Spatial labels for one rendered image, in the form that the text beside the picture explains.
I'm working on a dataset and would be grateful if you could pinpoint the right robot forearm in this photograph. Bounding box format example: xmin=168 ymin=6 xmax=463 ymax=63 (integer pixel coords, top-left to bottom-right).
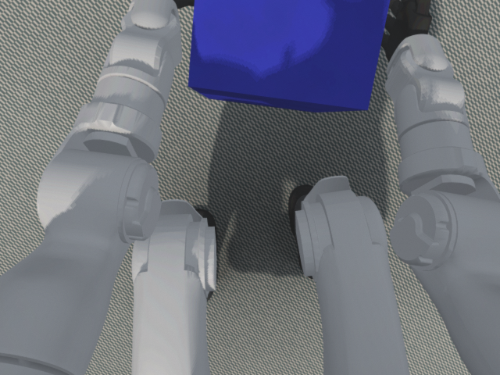
xmin=385 ymin=34 xmax=500 ymax=203

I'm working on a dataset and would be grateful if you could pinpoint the right robot upper arm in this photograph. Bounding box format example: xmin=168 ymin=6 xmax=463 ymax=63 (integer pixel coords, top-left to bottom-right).
xmin=389 ymin=190 xmax=500 ymax=375

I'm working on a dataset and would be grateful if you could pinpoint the right robot foot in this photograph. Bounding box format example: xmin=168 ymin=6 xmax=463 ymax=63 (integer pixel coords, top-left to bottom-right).
xmin=288 ymin=184 xmax=313 ymax=279

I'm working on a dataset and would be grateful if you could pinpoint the left robot upper arm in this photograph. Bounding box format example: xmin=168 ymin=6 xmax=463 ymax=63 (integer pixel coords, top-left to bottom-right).
xmin=0 ymin=148 xmax=161 ymax=375

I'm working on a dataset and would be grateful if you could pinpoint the left robot forearm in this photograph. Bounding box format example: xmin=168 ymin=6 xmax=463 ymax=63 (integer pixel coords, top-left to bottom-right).
xmin=37 ymin=0 xmax=182 ymax=224

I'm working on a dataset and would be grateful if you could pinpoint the left robot thigh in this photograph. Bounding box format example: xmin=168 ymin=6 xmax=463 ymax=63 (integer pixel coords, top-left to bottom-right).
xmin=131 ymin=214 xmax=216 ymax=375

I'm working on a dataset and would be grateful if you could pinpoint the robot right hand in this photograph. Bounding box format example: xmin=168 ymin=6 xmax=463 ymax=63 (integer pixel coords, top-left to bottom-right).
xmin=381 ymin=0 xmax=432 ymax=62

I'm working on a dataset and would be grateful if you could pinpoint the carton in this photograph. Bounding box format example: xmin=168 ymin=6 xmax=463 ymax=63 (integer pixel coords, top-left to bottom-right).
xmin=188 ymin=0 xmax=390 ymax=113

